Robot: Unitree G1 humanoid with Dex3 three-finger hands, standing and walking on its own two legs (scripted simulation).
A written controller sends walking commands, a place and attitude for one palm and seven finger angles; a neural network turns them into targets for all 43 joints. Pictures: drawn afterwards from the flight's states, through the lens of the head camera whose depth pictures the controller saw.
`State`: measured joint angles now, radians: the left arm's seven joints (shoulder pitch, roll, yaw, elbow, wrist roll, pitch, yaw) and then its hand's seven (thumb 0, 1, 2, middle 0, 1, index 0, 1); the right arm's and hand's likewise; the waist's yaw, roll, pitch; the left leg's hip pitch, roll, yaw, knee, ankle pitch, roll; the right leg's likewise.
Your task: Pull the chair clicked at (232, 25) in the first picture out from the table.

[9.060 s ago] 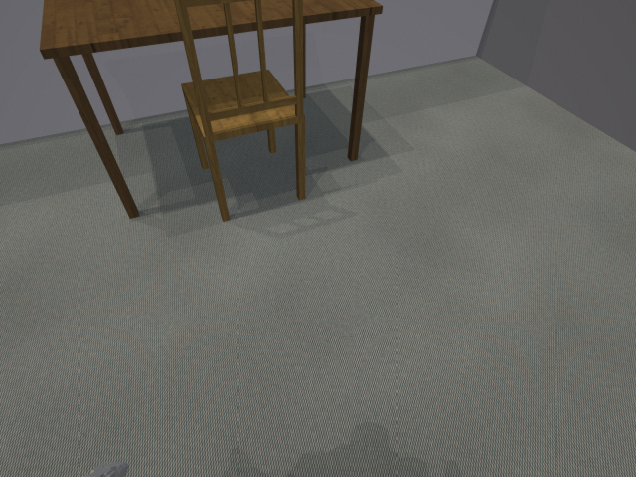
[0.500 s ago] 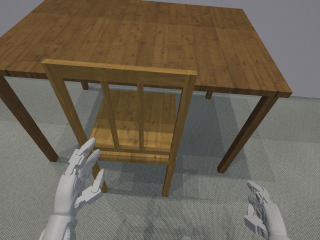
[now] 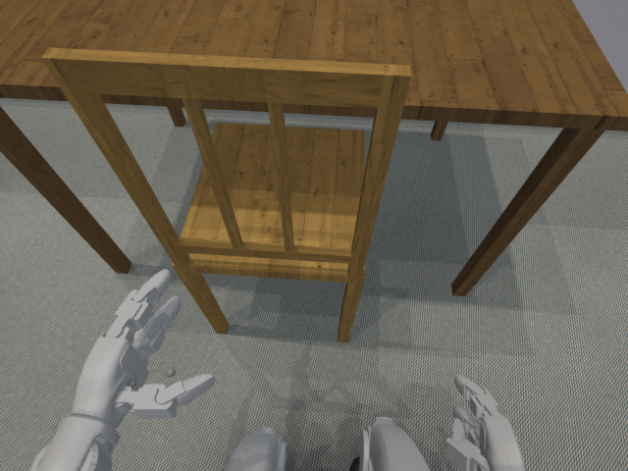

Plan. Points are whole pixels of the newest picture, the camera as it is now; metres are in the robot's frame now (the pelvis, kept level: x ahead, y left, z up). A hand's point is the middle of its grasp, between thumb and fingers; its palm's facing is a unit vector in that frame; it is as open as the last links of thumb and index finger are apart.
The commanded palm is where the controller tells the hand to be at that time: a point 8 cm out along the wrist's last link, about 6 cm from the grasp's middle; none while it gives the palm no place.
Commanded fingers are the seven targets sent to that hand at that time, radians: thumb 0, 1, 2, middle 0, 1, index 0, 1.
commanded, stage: raise the hand toward the chair's back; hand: left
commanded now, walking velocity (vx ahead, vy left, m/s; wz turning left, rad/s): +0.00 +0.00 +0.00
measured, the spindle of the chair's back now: (219, 187) +0.50 +0.17 +0.01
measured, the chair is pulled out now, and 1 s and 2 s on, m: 0.00 0.00 0.00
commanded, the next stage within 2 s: aim the fingers beside a spindle in 1.26 s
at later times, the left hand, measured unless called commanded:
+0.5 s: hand (118, 353) +0.24 +0.22 +0.06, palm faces +0.02 -1.00 -0.09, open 16.6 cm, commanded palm +0.21 +0.27 +0.05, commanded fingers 0.00 -0.50 0.30 -0.06 -0.08 -0.06 -0.08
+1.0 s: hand (119, 337) +0.26 +0.23 +0.06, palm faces -0.05 -1.00 -0.06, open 16.9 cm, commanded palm +0.23 +0.28 +0.06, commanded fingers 0.00 -0.50 0.30 -0.06 -0.08 -0.06 -0.08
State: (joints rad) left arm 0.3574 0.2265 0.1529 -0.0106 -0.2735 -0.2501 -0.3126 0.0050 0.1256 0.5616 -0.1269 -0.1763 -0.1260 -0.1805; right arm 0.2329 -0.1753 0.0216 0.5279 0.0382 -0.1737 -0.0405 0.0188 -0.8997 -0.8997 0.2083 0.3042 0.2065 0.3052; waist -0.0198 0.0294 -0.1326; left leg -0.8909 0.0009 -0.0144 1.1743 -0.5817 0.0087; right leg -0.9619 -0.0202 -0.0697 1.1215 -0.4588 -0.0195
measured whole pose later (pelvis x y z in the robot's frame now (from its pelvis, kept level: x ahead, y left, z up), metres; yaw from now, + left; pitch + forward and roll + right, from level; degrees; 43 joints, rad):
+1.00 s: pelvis +0.02 +0.02 +0.02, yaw +1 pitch +16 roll -3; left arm 0.29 0.29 0.23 0.06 -0.28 -0.36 -0.34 -0.01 -0.49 0.30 -0.06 -0.08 -0.06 -0.08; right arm 0.26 -0.26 0.00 0.52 0.02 -0.22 -0.03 0.02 -0.90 -0.90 0.20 0.30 0.20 0.30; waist -0.03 0.02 -0.13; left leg -0.80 -0.01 -0.03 1.08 -0.56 0.03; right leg -0.85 -0.03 -0.08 1.00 -0.43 0.01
